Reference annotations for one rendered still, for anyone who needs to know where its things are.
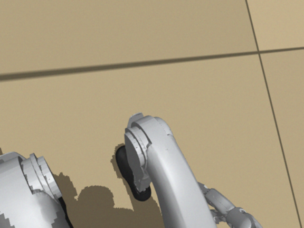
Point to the left robot foot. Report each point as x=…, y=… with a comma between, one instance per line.
x=65, y=211

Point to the right robot foot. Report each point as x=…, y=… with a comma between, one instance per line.
x=127, y=174

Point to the right robot hand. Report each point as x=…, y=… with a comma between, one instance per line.
x=221, y=204

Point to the right robot arm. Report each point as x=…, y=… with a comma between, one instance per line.
x=239, y=218

